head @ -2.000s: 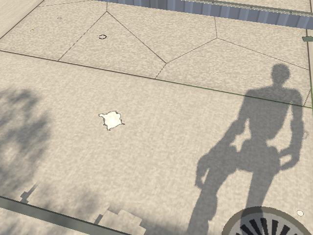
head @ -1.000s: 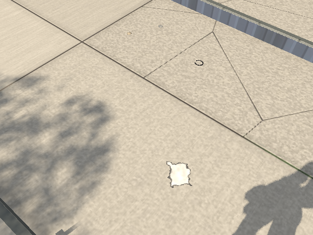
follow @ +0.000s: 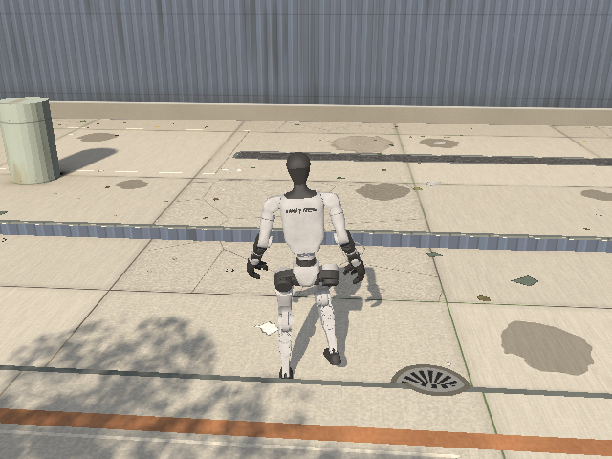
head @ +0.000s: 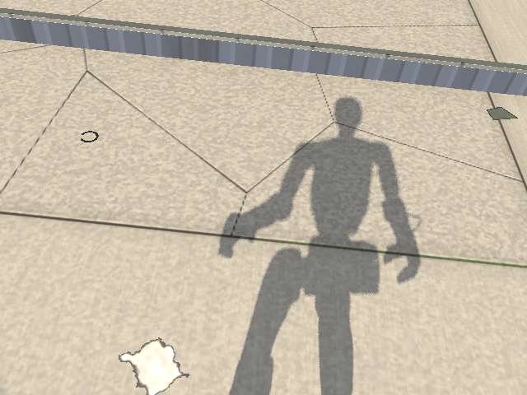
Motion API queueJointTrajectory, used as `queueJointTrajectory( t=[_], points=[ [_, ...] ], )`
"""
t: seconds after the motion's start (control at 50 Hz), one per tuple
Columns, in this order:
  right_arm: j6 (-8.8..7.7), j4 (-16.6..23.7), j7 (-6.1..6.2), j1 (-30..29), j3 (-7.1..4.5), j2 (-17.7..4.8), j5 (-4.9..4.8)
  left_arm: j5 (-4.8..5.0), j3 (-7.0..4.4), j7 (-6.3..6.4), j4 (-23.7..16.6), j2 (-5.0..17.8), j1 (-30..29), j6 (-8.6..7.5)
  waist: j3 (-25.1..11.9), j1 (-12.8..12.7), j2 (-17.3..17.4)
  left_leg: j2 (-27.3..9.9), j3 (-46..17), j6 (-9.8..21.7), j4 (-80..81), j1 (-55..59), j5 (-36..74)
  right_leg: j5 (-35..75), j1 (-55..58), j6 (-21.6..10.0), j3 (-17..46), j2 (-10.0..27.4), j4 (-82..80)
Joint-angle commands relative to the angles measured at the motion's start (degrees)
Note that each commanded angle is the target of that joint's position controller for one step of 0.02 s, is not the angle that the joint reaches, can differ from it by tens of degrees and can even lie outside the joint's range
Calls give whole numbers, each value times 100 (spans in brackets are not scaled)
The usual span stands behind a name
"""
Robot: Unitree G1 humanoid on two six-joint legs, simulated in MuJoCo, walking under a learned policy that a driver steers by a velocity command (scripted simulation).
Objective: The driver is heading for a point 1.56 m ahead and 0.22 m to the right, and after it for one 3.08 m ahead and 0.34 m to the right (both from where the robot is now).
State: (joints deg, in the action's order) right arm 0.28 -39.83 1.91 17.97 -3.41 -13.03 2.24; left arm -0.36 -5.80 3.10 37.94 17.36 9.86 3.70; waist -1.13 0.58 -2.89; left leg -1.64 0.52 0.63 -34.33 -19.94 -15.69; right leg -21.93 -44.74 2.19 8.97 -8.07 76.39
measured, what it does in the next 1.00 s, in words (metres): walks ahead, turning right: right foot, then left foot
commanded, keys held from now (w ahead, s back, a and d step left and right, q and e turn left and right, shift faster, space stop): e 0.42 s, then w+e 0.02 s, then w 0.56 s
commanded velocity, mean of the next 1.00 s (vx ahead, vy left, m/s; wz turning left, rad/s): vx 0.18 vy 0.00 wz -0.39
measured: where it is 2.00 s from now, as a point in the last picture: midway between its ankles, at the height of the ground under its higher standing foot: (330, 336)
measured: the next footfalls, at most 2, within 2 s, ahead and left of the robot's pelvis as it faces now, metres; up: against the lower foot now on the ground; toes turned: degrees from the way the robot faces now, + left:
right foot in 0.36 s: +0.03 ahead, -0.14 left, +0.00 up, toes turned -15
left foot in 0.92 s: +0.31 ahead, +0.03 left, +0.00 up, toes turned -22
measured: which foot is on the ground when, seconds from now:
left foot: down 0.00-0.36, up 0.38-0.90, down 0.92-1.00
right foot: up 0.00-0.34, down 0.36-0.94, up 0.96-1.00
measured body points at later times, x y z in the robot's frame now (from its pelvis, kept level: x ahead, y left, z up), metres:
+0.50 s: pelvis +0.00 -0.05 +0.00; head +0.01 -0.08 +0.44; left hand +0.22 +0.17 -0.08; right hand +0.05 -0.36 -0.11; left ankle +0.07 +0.10 -0.62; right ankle -0.01 -0.13 -0.73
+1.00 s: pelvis +0.20 -0.04 +0.00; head +0.22 -0.04 +0.45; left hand +0.32 +0.21 -0.13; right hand +0.29 -0.35 -0.08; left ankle +0.27 +0.04 -0.73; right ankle +0.01 -0.13 -0.67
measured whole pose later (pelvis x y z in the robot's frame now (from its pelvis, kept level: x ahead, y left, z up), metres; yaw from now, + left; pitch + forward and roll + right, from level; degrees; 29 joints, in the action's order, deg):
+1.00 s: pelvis +0.20 -0.04 +0.00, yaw -22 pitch +5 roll +1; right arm -6.4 -37.4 -1.7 8.4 -3.5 -14.8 -0.6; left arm 1.2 -3.4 0.4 46.1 15.9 23.1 -3.4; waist -3.0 -2.8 -1.7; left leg 1.5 1.4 2.0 -33.1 -24.6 -14.1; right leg -28.3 -18.5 -1.1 6.8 -0.9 57.5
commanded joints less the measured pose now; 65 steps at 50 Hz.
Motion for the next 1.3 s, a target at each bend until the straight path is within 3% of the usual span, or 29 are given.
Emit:
queueJointTrajectory(
  t=[0.02,0.08,0.12,0.2,0.28,0.34,0.36,0.38,0.4,0.42,0.46,0.48,0.52,0.58,0.66,0.82,0.86,0.9,0.92,0.94,0.96,0.98,1.0,1.02,1.06,1.1,1.16,1.22,1.3],
  points=[
    [-72,707,106,-1056,-65,-616,-48,3,-176,7,-329,585,242,51,63,-429,1157,-1035,-790,546,1695,-284,309,807,-154,301,-426,121,2021],
    [76,483,249,-217,8,-579,-114,33,29,24,-714,256,-343,86,212,9,1118,-1137,-522,797,1515,532,400,1039,-888,505,-655,246,2138],
    [140,401,366,233,-51,-722,-115,-8,151,-40,-982,83,-747,61,141,265,1133,-1304,-627,917,1463,1301,401,1087,-1262,553,-567,422,1229],
    [178,539,438,-61,-232,-1198,-89,-11,253,-288,-1218,-17,-1022,-43,-237,290,1390,-1674,-565,997,1508,1356,-13,964,-224,465,-846,875,-977],
    [140,523,342,-227,-347,-1396,-264,192,160,-461,-970,137,-498,-109,-130,127,1518,-1770,-268,871,1484,240,-486,291,1935,-59,-1316,841,-2735],
    [104,370,246,-120,-280,-1029,-332,240,-6,-436,-590,236,185,-162,-192,-86,876,-1597,136,458,392,-181,-393,630,3317,-463,-1474,512,-4376],
    [96,309,180,59,-197,-685,-231,264,-122,-403,-519,495,501,-208,-217,-174,-28,-1238,689,11,-1236,-969,-824,1266,4134,-683,-601,939,-4914],
    [49,769,100,11,-33,-206,65,169,-231,-340,-731,1276,609,-255,-328,155,-1911,-466,814,-592,-3919,-3229,-2858,3441,4958,-1655,2290,2781,-4646],
    [-131,1038,116,-1279,-175,-779,-94,-120,-261,-449,-645,1346,1137,-387,-848,-889,-1114,45,-525,-574,-4437,-3857,-2590,2964,4841,-2610,3347,3270,-5721],
    [-171,1191,191,-1738,-248,-961,-251,-246,-195,-474,-550,1217,975,-472,-305,-683,-658,17,-710,-434,-4617,-4200,-1999,2288,4637,-2396,2946,2999,-5767],
    [-71,871,285,-1239,-302,-974,-69,126,-29,-354,-522,676,442,-371,-140,-261,-585,-227,-655,-369,-4481,-4300,-764,71,4190,-1649,2147,2492,-5765],
    [-26,737,246,-884,-351,-1052,-70,154,36,-310,-553,561,161,-334,-61,-22,-528,-313,-633,-394,-4264,-3850,-47,-907,3607,-1465,1846,2202,-5959],
    [-40,524,132,-475,-364,-940,-135,49,79,-284,-513,560,-20,-408,-81,225,-502,-269,-433,-421,-4135,-3173,924,-1269,2934,-1272,1531,1846,-6192],
    [-179,434,35,-562,-268,-642,-126,36,107,-239,-149,550,450,-559,-38,105,-260,-328,-418,-425,-3399,-3116,1682,-586,2952,-1249,1222,1783,-6216],
    [-350,575,2,-1187,-222,-605,-148,105,58,-168,118,707,788,-688,-3,-201,-384,-289,-473,-475,-1767,-2911,2309,0,3372,-1255,1045,1877,-6317],
    [-588,733,-269,-1887,-138,-536,-355,151,14,-228,423,729,1292,-696,472,-633,-478,-27,-169,-265,20,-1828,1383,344,3554,-1451,804,2050,-6305],
    [-650,746,-335,-1769,-138,-573,-372,167,2,-244,453,732,1350,-667,388,-567,-570,36,-95,-94,273,-1347,812,541,3623,-1423,893,2107,-6080],
    [-692,638,-356,-1259,-207,-722,-361,158,16,-253,462,683,1331,-623,188,-252,-595,161,78,147,631,-476,500,1064,3592,-1275,875,2014,-5603],
    [-712,491,-314,-639,-299,-908,-333,124,80,-258,450,502,1340,-635,-202,50,-466,121,22,347,686,603,557,1873,3285,-1101,595,1729,-4850],
    [-729,348,-276,503,-401,-1298,-219,32,189,-266,297,201,1162,-675,-1065,563,316,-919,-1151,813,620,2348,907,1559,2279,-793,46,1270,-2876],
    [-687,56,-337,1188,-557,-1906,-218,111,276,-268,172,-107,1643,-861,-1764,407,2414,-2141,-3834,1776,1217,4167,-134,-853,-40,-342,-468,400,-795],
    [-663,36,-367,1398,-425,-1335,-316,199,127,-275,207,473,1272,-976,-1462,710,1680,-2103,-4339,1765,1634,4202,-975,-1050,-939,-321,22,609,-108],
    [-640,63,-341,993,-332,-1158,-294,223,70,-282,58,657,684,-1012,-677,629,1306,-1918,-3494,1536,1645,3626,-545,-506,-1272,-396,-140,901,-14],
    [-598,173,-329,525,-270,-1028,-236,128,93,-259,39,554,434,-989,-375,445,777,-1633,-2809,1389,1712,2886,-18,61,-992,-410,-346,1176,-301],
    [-595,244,-338,-80,-171,-782,-184,46,81,-292,55,397,441,-882,-11,51,835,-1235,-2050,1256,2075,1675,923,685,-207,-374,-375,1449,-1009],
    [-642,156,-352,-217,-162,-795,-232,49,106,-327,167,226,660,-788,-15,-160,953,-1048,-1500,1237,2255,1257,1830,1013,167,-277,-530,1383,-1281],
    [-621,-94,-262,-16,-173,-905,-293,-25,179,-346,67,60,147,-798,85,-78,728,-934,-922,1160,2342,1218,2815,1809,147,-192,-676,1324,-2325],
    [-574,-294,-167,208,-178,-1011,-342,28,255,-415,-83,-102,-569,-866,144,140,787,-744,-523,975,2377,1137,2676,2735,690,-237,-849,1122,-3675],
    [-507,-552,-143,621,-195,-1118,-405,110,260,-540,-336,-47,-1328,-924,382,370,719,-1035,-694,993,2289,1687,2268,2805,750,-358,-879,976,-4461]
  ],
)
